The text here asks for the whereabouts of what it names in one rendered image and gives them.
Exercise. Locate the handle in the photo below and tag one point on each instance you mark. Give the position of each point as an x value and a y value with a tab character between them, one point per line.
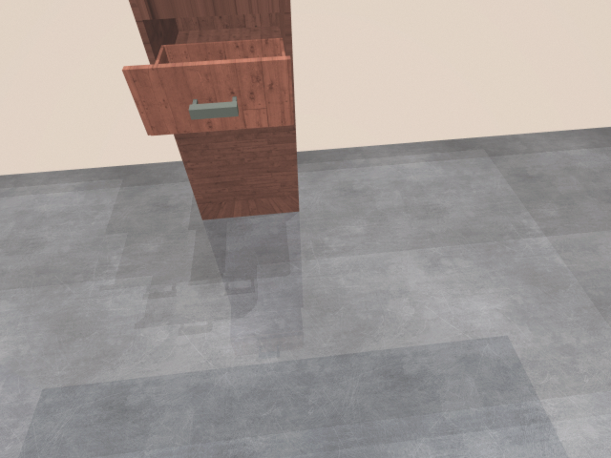
213	110

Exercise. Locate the cabinet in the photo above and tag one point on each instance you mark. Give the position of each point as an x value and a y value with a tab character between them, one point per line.
233	173

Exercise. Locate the drawer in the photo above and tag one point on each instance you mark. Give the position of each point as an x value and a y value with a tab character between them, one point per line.
256	71

